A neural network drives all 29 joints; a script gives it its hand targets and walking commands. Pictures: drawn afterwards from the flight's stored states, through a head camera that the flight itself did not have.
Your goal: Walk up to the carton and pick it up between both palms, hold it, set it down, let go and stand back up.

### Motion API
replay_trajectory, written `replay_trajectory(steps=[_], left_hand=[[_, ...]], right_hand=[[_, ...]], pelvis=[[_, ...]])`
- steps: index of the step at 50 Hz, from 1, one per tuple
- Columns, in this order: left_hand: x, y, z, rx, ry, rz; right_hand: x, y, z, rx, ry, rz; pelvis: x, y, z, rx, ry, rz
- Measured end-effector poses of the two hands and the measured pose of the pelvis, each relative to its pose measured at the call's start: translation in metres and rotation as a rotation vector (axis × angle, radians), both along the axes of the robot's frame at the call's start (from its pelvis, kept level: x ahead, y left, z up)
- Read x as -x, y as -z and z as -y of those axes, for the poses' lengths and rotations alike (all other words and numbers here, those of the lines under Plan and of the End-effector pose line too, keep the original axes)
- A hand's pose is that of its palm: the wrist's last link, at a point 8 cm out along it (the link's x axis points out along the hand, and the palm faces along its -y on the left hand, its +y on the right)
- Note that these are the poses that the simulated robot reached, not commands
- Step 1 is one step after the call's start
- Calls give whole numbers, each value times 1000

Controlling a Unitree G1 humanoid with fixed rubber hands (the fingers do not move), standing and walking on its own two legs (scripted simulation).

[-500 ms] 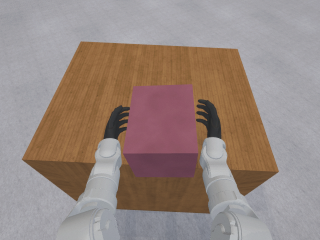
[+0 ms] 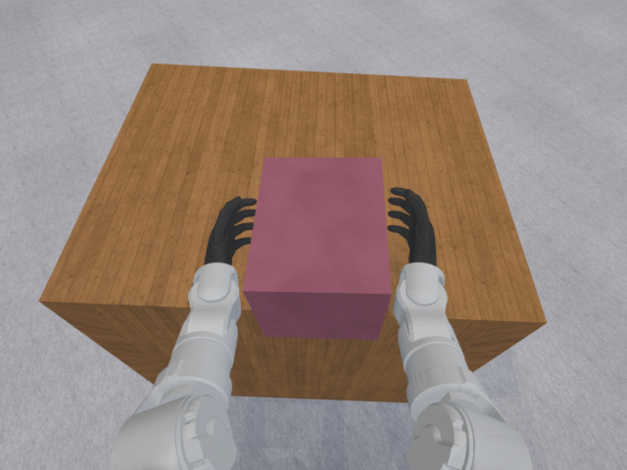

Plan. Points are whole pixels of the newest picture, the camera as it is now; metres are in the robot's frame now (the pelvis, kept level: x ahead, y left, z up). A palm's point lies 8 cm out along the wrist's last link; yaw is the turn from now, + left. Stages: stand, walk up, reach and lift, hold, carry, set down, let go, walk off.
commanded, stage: set down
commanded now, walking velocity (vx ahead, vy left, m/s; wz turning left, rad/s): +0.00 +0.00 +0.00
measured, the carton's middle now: (321, 249) +0.44 -0.01 -0.02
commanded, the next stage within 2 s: none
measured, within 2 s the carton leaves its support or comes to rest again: neither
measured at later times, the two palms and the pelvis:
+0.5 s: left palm (228, 257) +0.40 +0.12 +0.02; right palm (422, 256) +0.40 -0.14 +0.03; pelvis +0.00 +0.00 +0.00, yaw -1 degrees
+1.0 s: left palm (229, 257) +0.40 +0.12 +0.01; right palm (423, 258) +0.40 -0.14 +0.03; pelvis -0.01 +0.00 +0.00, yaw -1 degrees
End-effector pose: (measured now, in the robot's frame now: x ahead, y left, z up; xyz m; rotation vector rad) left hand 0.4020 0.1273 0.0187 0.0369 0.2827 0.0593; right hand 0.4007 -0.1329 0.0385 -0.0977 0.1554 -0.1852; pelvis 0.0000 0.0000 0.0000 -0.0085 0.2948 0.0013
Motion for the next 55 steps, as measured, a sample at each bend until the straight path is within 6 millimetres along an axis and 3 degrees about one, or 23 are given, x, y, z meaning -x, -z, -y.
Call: replay_trajectory(steps=[55], left_hand=[[-2,6,8,-11,-4,47]], right_hand=[[4,13,9,35,-2,-19]], pelvis=[[6,2,2,-3,30,-39]])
